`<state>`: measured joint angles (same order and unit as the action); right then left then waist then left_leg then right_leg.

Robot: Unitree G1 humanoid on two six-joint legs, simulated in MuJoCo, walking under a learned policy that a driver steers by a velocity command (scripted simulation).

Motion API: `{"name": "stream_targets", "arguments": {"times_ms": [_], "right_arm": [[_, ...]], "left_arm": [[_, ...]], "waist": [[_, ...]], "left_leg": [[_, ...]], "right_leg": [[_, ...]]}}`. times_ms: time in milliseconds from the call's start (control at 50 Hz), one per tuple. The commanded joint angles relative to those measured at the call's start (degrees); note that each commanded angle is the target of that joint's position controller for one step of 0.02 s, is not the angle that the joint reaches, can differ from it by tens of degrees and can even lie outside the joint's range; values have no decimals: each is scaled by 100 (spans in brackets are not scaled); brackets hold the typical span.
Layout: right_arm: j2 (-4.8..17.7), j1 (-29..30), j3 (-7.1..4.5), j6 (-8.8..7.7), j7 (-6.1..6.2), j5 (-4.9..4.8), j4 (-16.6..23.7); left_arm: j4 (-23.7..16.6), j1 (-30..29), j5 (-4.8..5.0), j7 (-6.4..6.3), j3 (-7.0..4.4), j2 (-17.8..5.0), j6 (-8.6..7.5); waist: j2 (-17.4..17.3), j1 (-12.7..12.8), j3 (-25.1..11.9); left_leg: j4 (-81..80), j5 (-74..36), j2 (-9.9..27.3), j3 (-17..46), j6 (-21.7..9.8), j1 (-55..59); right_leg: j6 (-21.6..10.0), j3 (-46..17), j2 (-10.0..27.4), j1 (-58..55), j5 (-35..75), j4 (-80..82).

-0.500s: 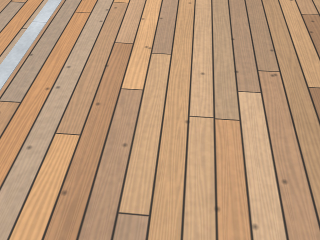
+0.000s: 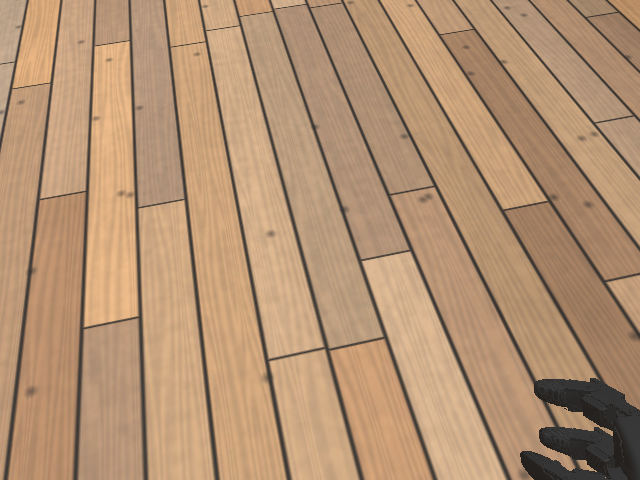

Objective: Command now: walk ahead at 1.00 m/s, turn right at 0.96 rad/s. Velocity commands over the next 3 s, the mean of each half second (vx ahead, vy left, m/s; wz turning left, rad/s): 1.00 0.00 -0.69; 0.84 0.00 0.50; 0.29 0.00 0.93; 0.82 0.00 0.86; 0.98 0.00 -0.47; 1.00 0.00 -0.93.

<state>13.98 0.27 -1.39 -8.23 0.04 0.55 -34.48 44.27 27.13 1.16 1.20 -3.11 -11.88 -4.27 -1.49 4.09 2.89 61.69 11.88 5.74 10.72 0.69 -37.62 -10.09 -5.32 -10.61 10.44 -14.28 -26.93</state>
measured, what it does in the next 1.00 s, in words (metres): walks ahead: left foot, then right foot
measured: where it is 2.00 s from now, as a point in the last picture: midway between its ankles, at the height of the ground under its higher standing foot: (389, 226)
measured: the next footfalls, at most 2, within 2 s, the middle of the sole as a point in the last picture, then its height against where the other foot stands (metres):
left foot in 0.20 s outside the picture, level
right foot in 0.68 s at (484, 385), level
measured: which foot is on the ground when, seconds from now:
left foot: up 0.00-0.18, down 0.20-0.68, up 0.70-1.00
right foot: down 0.00-0.22, up 0.24-0.66, down 0.68-1.00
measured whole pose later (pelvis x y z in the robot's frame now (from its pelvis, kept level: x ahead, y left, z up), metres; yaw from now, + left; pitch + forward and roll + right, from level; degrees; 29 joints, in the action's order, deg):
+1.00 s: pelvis +0.79 -0.13 +0.00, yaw -2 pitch +0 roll -3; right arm 19.9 -6.1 -4.4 -1.4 -2.5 -0.6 -37.5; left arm 47.6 18.7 0.3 -1.1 -5.2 -18.0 -5.5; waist -2.1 4.6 4.2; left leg 46.0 -2.4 5.1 -2.7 -1.0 -41.8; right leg 1.1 13.8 0.5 -1.4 -20.0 -19.8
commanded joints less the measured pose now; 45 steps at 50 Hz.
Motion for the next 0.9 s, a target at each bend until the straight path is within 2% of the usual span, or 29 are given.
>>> {"name": "stream_targets", "arguments": {"times_ms": [20, 60, 140, 160, 180, 200, 220, 240, 260, 280, 300, 320, 340, 380, 420, 460, 520, 580, 640, 660, 680, 700, 720, 740, 760, 780, 800, 840, 900], "right_arm": [[270, 439, -126, 51, 70, 73, 458], [232, 778, -149, 27, 33, -53, 630], [731, 771, -404, -89, -29, -319, 742], [874, 562, -477, -131, -35, -351, 705], [1091, -144, -608, -171, -21, -361, 557], [1266, -1355, -688, -151, 9, -349, 333], [1517, -2713, -670, -63, 65, -258, 109], [1819, -2742, -707, -102, -105, 6, -147], [1020, -2323, -572, -50, -147, -4, 48], [681, -2207, -494, 37, -111, -56, -31], [759, -2177, -491, 91, -112, -6, -164], [767, -2083, -480, 88, -129, 29, -285], [656, -1991, -416, 63, -135, 63, -375], [351, -2050, -305, 43, -193, -52, -573], [541, -2149, -325, 33, -178, -141, -711], [791, -2213, -360, 30, -131, -118, -785], [772, -2571, -283, 52, -84, -224, -953], [971, -2906, -258, 143, -23, -285, -1105], [1238, -3025, -253, 259, 7, -195, -1248], [1346, -2950, -258, 308, 14, -132, -1276], [1218, -2687, -204, 297, 28, -32, -1117], [41, -3612, 80, 195, 26, 6, -926], [196, -3612, 80, 92, 17, -401, -897], [595, -2685, -81, 117, 84, -596, -735], [601, -2164, -89, 148, 106, -515, -600], [554, -1967, -112, 215, 92, -359, -591], [478, -2018, -157, 338, 50, -306, -602], [298, -2146, -205, 623, 3, -356, -592], [226, -1787, -188, 742, -37, -181, -325]], "left_arm": [[-630, -651, 72, -216, -234, -893, -91], [-569, -526, 94, -208, -285, -995, -27], [-440, -440, 192, -257, -339, -933, 10], [-446, -510, 176, -275, -364, -955, 38], [-501, -671, 112, -257, -372, -986, 62], [-619, -940, -54, -178, -291, -891, 58], [-791, -912, -269, -101, -68, -305, 23], [-942, 325, 307, -95, 64, 22, -44], [-651, 67, 413, -181, 53, -541, 17], [-760, -762, 223, -157, 19, -843, 32], [-885, -1363, 64, -150, 17, -828, 7], [-1052, -1761, -57, -135, 13, -751, -51], [-1098, -1780, 2, -87, 23, -641, -52], [-1099, -1710, 121, -55, 69, -485, -13], [-1205, -1908, 66, -18, 138, -400, -24], [-1285, -2187, -12, 21, 172, -450, -74], [-1564, -3108, -105, 112, 228, -452, -188], [-1749, -3586, -10, 225, 190, -503, -314], [-1668, -2857, 45, 165, -104, -1068, -353], [-1505, -1944, 76, 88, -244, -1289, -314], [-1222, -581, 33, -29, -356, -1501, -232], [-1020, 32, -185, -71, -455, -2160, -210], [-931, 334, -220, 13, -373, -1832, -223], [-767, 47, -133, 9, -277, -1396, -240], [-647, -294, -87, 8, -204, -1146, -246], [-575, -659, -159, 19, -156, -943, -260], [-524, -1026, -288, 28, -99, -674, -282], [-455, -1691, -243, 16, -80, -429, -295], [-451, -2273, -191, -115, -169, -778, -339]], "waist": [[183, -202, 257], [485, 58, 132], [908, 41, -56], [987, -119, -144], [1036, -540, -554], [1056, -1192, -1381], [178, -1533, -2415], [-3347, -638, -2938], [-2154, -912, -1995], [-1109, -1091, -1203], [48, -1065, -722], [224, -950, -392], [61, -744, -239], [-210, -561, -144], [-138, -457, 130], [-11, -443, 308], [50, -748, 539], [-91, -866, 621], [-687, -285, -162], [-879, 321, -717], [-811, 1030, -1444], [1269, 402, -2821], [2020, 508, -3556], [1501, 535, -2089], [983, 415, -1234], [613, 136, -802], [652, -180, -458], [848, -604, -60], [746, -844, 411]], "left_leg": [[-1727, -1314, -369, -709, 308, 809], [-2652, -1693, -664, -861, 370, 1303], [-3486, -1454, -698, -432, 338, 1480], [-3522, -1203, -676, -450, 252, 1613], [-3496, -1014, -707, -578, 87, 2296], [-3135, -824, -377, -525, -130, 3690], [-2794, 569, 505, 632, -332, 5687], [-4500, 3233, 1883, 4694, -1482, 6774], [-4786, 4367, 1656, 4670, -1332, 6225], [-4681, 3455, 1357, 3494, -1144, 5483], [-4678, 2244, 1073, 2623, -1063, 4660], [-4668, 1499, 873, 2056, -1101, 4075], [-4756, 1097, 734, 1628, -1087, 3635], [-4929, 782, 621, 1187, -1149, 3366], [-5153, 561, 771, 1030, -1324, 3248], [-5362, 121, 834, 722, -1380, 3243], [-5704, -684, 511, -22, -1179, 2737], [-5861, -1144, 582, -232, -1111, 2760], [-4470, -4037, 698, -336, -842, 3605], [-3275, -4739, 543, -510, -697, 3276], [-1516, -3776, 346, -493, -484, 1827], [878, 919, -425, -479, -292, 105], [1919, 1492, -474, 67, -401, -430], [2348, 1119, -264, -178, -386, -1150], [2239, 708, -19, -367, -381, -1327], [1969, 423, 204, -422, -373, -975], [1734, 238, 363, -377, -325, -501], [1306, 550, 478, -426, -199, 5], [183, -188, 396, -732, -20, 47]], "right_leg": [[-594, -1360, 831, 1380, 552, 1278], [-385, -1414, 791, 1410, 323, 1179], [-205, -2155, 1126, 222, 180, 484], [-142, -2254, 1233, -92, 726, 184], [-6, -2172, 1175, -285, 1750, -514], [198, -1781, 1030, -28, 2367, -1855], [298, -1289, 790, 1171, 660, -3919], [547, -861, 336, 3233, -1669, -5567], [550, -707, 942, 3830, -1101, -5934], [557, -435, 1041, 3910, -764, -5934], [551, -313, 1191, 3652, -630, -5660], [513, -333, 1334, 3541, -491, -5192], [474, -390, 1478, 3280, -452, -4899], [443, -340, 1567, 3248, -551, -4481], [485, -332, 1664, 3703, -258, -4045], [581, -213, 1769, 4022, 468, -3493], [720, 343, 1702, 3212, 1623, -2159], [804, 525, 1340, 2130, 1997, -1081], [630, 633, 899, 843, 1247, -625], [522, 732, 813, -386, 954, -623], [403, 170, 1493, -2397, 735, -1053], [-179, -2577, 3270, -4403, -975, -658], [-459, -4632, 3619, -4293, -2956, 855], [-196, -3894, 3364, -3454, -2911, 1153], [-84, -2892, 3256, -2529, -1984, 1095], [-12, -2103, 3049, -1584, -1103, 1137], [23, -1373, 2841, -764, -105, 1244], [135, -113, 2703, 63, 1786, 1369], [204, 999, 2584, 710, 3089, 1593]]}}
Over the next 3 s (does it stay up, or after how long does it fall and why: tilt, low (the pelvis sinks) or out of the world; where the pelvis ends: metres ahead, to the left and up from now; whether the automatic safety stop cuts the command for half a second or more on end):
stays up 1.89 0.55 -0.03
